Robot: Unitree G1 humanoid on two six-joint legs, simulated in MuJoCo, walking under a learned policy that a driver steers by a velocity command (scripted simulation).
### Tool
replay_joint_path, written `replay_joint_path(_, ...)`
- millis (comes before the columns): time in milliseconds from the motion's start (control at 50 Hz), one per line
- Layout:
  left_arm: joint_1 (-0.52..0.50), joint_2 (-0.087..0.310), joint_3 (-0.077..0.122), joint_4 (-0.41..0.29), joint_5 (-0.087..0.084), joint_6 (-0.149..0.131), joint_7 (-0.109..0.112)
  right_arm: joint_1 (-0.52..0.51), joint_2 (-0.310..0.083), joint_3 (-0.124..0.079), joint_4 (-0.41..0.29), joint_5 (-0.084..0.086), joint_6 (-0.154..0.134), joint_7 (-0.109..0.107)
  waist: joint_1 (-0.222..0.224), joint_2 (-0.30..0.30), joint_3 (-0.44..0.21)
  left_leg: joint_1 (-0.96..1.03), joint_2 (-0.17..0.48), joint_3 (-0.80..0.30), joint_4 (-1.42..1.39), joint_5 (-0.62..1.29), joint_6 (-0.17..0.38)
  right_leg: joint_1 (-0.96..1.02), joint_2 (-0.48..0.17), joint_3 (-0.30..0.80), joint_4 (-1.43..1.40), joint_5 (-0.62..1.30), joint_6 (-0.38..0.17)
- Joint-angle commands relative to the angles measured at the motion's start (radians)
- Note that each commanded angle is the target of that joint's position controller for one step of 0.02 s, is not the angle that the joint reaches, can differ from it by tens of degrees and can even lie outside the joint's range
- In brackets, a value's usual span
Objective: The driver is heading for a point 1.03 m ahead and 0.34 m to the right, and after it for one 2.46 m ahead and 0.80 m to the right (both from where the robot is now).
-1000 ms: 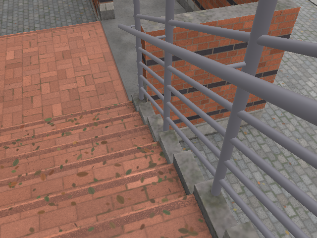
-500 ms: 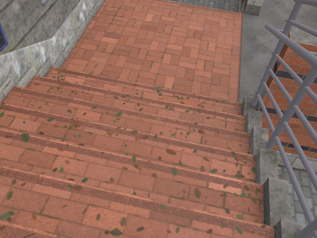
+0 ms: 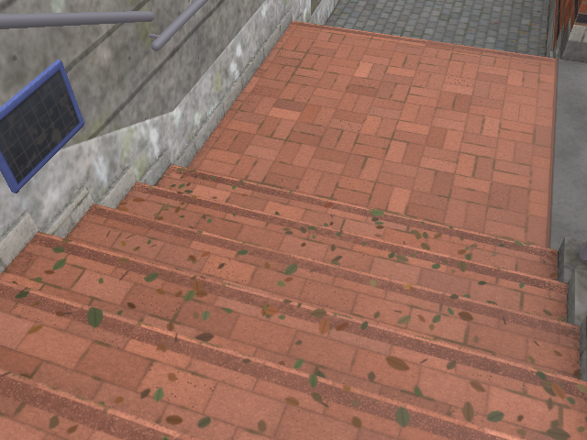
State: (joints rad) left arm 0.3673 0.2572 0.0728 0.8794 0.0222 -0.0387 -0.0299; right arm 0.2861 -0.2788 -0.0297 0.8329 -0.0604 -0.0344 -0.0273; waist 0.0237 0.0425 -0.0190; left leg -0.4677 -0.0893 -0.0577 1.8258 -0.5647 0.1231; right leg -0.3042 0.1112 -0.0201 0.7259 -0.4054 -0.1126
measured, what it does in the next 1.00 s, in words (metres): goes down, turning right: left foot 0.15 m lower, then right foot 0.15 m lower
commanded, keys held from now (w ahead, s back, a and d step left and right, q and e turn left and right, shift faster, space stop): w+e+shift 0.72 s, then e+shift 0.16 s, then shift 0.12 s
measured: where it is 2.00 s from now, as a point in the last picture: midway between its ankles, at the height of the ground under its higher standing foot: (397, 413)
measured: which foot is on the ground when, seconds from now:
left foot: up 0.00-0.30, down 0.32-0.70, up 0.72-1.00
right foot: down 0.00-0.30, up 0.32-0.70, down 0.72-1.00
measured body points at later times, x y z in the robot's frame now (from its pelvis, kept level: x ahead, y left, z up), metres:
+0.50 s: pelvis +0.42 +0.00 -0.16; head +0.42 +0.00 +0.29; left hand +0.62 +0.24 -0.28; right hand +0.30 -0.25 -0.30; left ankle +0.38 +0.12 -0.86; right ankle +0.39 -0.12 -0.78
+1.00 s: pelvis +0.75 -0.17 -0.33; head +0.77 -0.19 +0.12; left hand +0.93 +0.01 -0.47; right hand +0.67 -0.45 -0.43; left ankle +0.99 -0.19 -1.02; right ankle +0.65 -0.13 -1.01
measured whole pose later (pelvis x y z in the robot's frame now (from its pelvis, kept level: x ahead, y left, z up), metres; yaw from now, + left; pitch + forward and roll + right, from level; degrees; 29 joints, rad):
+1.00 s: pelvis +0.75 -0.17 -0.33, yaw -52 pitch -1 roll -1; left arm 0.39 0.21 0.04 0.95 -0.01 -0.04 0.03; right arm 0.12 -0.23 -0.03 0.76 -0.04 -0.04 -0.01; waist 0.06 0.00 0.08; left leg -0.58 0.04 -0.14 0.68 0.32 -0.02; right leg -0.23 0.22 0.10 0.90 -0.62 -0.15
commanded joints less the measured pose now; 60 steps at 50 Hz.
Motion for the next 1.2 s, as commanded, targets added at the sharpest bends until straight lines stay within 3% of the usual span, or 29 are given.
replay_joint_path(20,0.158,0.113,0.003,0.026,0.026,-0.049,0.017,-0.254,-0.109,-0.005,-0.173,-0.025,-0.037,0.007,0.0,-0.046,0.145,-0.681,0.154,-0.11,-0.33,0.153,-0.076,0.291,-0.383,0.816,-0.283,0.053,-0.267)
replay_joint_path(40,0.131,0.059,-0.019,0.031,0.018,-0.062,0.045,-0.284,-0.098,0.004,-0.185,0.01,-0.033,0.026,-0.05,-0.015,0.224,-0.559,0.16,-0.101,-0.579,0.258,-0.122,0.05,-0.307,0.738,-0.284,0.1,-0.253)
replay_joint_path(100,0.098,0.215,0.028,0.012,-0.003,-0.055,0.048,-0.229,-0.089,0.0,-0.11,-0.01,-0.027,0.047,-0.044,-0.154,0.15,-0.108,0.104,0.042,-0.722,0.523,-0.139,-0.192,-0.244,0.552,-0.295,0.43,-0.216)
replay_joint_path(140,0.112,0.075,0.001,0.012,-0.058,-0.083,0.034,-0.28,-0.061,0.001,-0.117,0.005,-0.051,0.054,-0.019,-0.077,0.107,-0.083,0.148,-0.044,-1.065,1.048,-0.102,-0.128,-0.116,0.465,-0.15,0.259,-0.156)
replay_joint_path(240,0.243,0.06,-0.015,0.058,-0.008,-0.024,0.041,-0.371,0.017,0.015,-0.156,0.061,-0.044,0.041,0.121,-0.138,0.131,0.21,0.055,0.042,-1.321,0.907,-0.127,-0.091,-0.073,0.43,0.011,0.213,-0.09)
replay_joint_path(260,0.256,0.07,-0.015,0.064,0.001,-0.014,0.062,-0.304,-0.003,0.005,-0.155,0.06,-0.058,0.035,0.095,-0.078,0.133,0.258,0.061,0.014,-1.422,0.929,-0.141,-0.038,-0.049,0.436,0.095,0.222,-0.075)
replay_joint_path(300,0.003,0.176,0.006,0.021,0.001,-0.011,0.059,0.345,-0.104,-0.057,0.023,0.038,-0.057,0.014,-0.308,-0.1,-0.123,0.846,0.132,-0.028,-1.293,0.921,-0.08,-0.228,-0.051,0.344,0.782,0.635,-0.064)
replay_joint_path(320,-0.049,0.087,0.008,0.009,-0.021,-0.024,0.063,0.4,-0.144,-0.069,0.055,0.021,-0.066,0.008,-0.333,0.064,-0.084,0.916,0.288,-0.149,-1.338,1.004,-0.037,-0.418,0.077,0.249,1.217,-0.16,-0.026)
replay_joint_path(340,0.216,0.022,-0.013,-0.027,-0.068,-0.022,0.09,0.284,-0.11,-0.044,0.028,-0.006,-0.075,0.039,-0.072,0.18,-0.172,1.05,0.482,-0.221,-1.021,1.608,-0.088,-0.572,-0.04,0.209,1.216,-0.279,-0.035)
replay_joint_path(400,0.031,0.088,0.006,-0.019,0.038,0.03,0.064,0.152,-0.042,-0.052,-0.007,0.036,-0.06,0.047,-0.088,0.031,-0.022,0.602,0.454,-0.405,-1.34,0.472,0.049,-0.643,-0.155,0.108,1.061,-0.07,-0.025)
replay_joint_path(420,-0.035,0.074,0.013,-0.058,0.047,0.03,0.043,0.144,-0.041,-0.045,0.013,0.032,-0.091,0.047,-0.059,0.115,0.073,0.459,0.489,-0.4,-1.299,0.577,0.06,-0.672,-0.203,0.162,0.911,0.086,-0.027)
replay_joint_path(460,-0.137,0.015,0.008,-0.09,0.016,0.053,0.012,0.181,0.03,-0.023,0.091,0.049,-0.108,0.041,-0.005,0.02,0.2,0.135,0.408,-0.195,-1.3,0.658,-0.006,-0.535,-0.234,0.18,0.628,0.232,0.008)
replay_joint_path(520,-0.133,0.023,0.0,-0.089,0.042,0.065,-0.025,0.091,-0.104,-0.053,0.078,0.047,-0.11,0.015,0.036,0.121,0.148,0.061,0.427,-0.108,-1.293,0.718,-0.027,-0.396,-0.178,0.013,0.516,0.434,0.015)
replay_joint_path(540,-0.18,0.027,-0.002,-0.093,0.028,0.044,-0.03,0.131,0.023,-0.03,0.125,0.061,-0.127,0.013,0.036,0.023,0.176,0.099,0.348,-0.025,-1.207,0.61,-0.087,-0.447,-0.211,0.105,0.3,0.719,-0.02)
replay_joint_path(580,-0.248,-0.012,-0.026,-0.095,0.006,0.017,-0.056,0.075,0.029,-0.013,0.117,0.064,-0.133,0.004,0.041,-0.018,0.143,-0.119,0.26,0.188,-1.228,0.296,-0.134,-0.054,-0.138,-0.087,0.03,1.096,-0.028)
replay_joint_path(660,-0.307,0.064,-0.02,-0.084,0.025,0.045,-0.026,0.252,-0.075,-0.018,0.182,0.035,-0.072,-0.018,-0.044,0.012,0.182,0.159,0.292,0.267,-0.924,0.902,-0.135,0.025,-0.014,-0.261,-0.078,0.692,-0.049)
replay_joint_path(700,0.19,0.156,0.022,0.059,0.033,0.045,0.008,0.147,-0.12,-0.019,0.173,-0.002,-0.043,-0.038,0.228,-0.011,-0.038,-0.018,0.312,0.236,-0.247,0.951,-0.145,0.554,-0.085,-0.108,-0.07,0.683,-0.166)
replay_joint_path(720,0.293,0.231,0.057,0.087,-0.006,0.049,0.017,-0.023,-0.143,-0.048,0.148,0.0,-0.032,-0.035,0.352,-0.148,-0.011,-0.192,0.142,0.257,0.228,0.269,-0.14,0.662,-0.122,0.019,-0.231,0.598,-0.259)
replay_joint_path(740,0.202,0.312,0.057,0.089,-0.011,0.039,0.023,0.101,-0.088,-0.035,0.04,0.02,-0.053,-0.043,0.14,-0.313,0.008,-0.49,0.135,0.157,0.259,-0.152,-0.17,0.788,-0.269,0.176,0.022,1.323,-0.241)
replay_joint_path(800,0.028,0.216,0.026,-0.001,-0.007,0.034,0.037,0.111,-0.147,-0.043,-0.006,-0.014,-0.066,-0.01,0.021,0.115,0.019,-0.521,0.198,-0.029,-0.263,0.032,-0.2,0.541,-0.389,0.57,-0.231,0.892,-0.352)
replay_joint_path(840,-0.112,0.192,0.02,-0.037,0.007,-0.006,0.042,0.042,-0.124,-0.045,-0.025,-0.012,-0.015,-0.023,-0.059,0.087,0.097,-0.285,0.207,-0.053,-0.575,0.077,-0.252,0.131,-0.397,0.622,-0.22,1.1,-0.382)
replay_joint_path(880,-0.092,0.187,0.021,-0.047,0.019,-0.028,0.042,0.135,-0.081,-0.042,0.016,-0.007,0.018,-0.03,-0.082,0.03,0.005,-0.07,0.158,0.008,-0.669,0.352,-0.195,0.019,-0.315,0.481,-0.159,1.27,-0.301)
replay_joint_path(920,-0.071,0.079,-0.004,0.002,-0.046,-0.045,0.055,0.044,-0.059,-0.041,-0.025,0.014,-0.003,-0.006,-0.078,0.039,-0.028,0.096,0.128,-0.013,-1.037,0.9,-0.131,-0.123,-0.091,0.274,-0.041,0.75,-0.157)
replay_joint_path(960,-0.128,0.07,-0.012,-0.018,-0.044,-0.034,0.065,0.028,0.011,-0.014,-0.045,0.023,-0.001,0.021,-0.082,-0.047,-0.048,0.332,0.047,0.056,-1.145,1.068,-0.125,-0.258,0.031,0.214,0.037,0.421,-0.069)
replay_joint_path(1040,-0.002,0.043,-0.017,0.002,-0.012,0.019,0.112,-0.014,0.05,0.013,-0.096,0.051,-0.016,0.024,-0.012,-0.103,0.041,0.252,0.086,0.013,-1.508,1.191,-0.142,-0.066,0.025,0.234,0.316,0.219,-0.04)
replay_joint_path(1100,0.07,0.019,-0.018,0.01,0.001,0.027,0.098,0.353,-0.08,-0.043,0.078,0.044,-0.025,0.033,-0.13,0.097,0.001,0.594,0.227,-0.017,-1.543,1.55,-0.074,-0.188,0.074,0.102,0.926,-0.059,-0.006)
replay_joint_path(1120,0.251,-0.013,-0.011,0.003,-0.058,0.028,0.098,0.352,-0.11,-0.036,0.099,0.043,-0.03,0.051,0.007,0.257,-0.113,0.868,0.431,-0.272,-1.185,1.893,0.086,-0.488,0.138,0.057,1.292,-0.559,0.047)
replay_joint_path(1180,-0.074,0.004,-0.036,-0.062,0.054,0.047,0.098,0.203,-0.031,-0.011,0.025,0.084,0.003,0.047,-0.053,-0.112,-0.073,0.582,0.408,-0.371,-1.393,1.224,0.212,-0.701,-0.024,0.011,1.355,-0.326,0.028)
replay_joint_path(1200,-0.078,-0.021,-0.054,-0.107,0.039,0.06,0.095,0.159,-0.084,-0.021,0.007,0.047,0.002,0.023,-0.018,0.031,-0.073,0.486,0.49,-0.498,-1.401,1.096,0.309,-0.72,-0.083,0.063,1.267,-0.203,0.047)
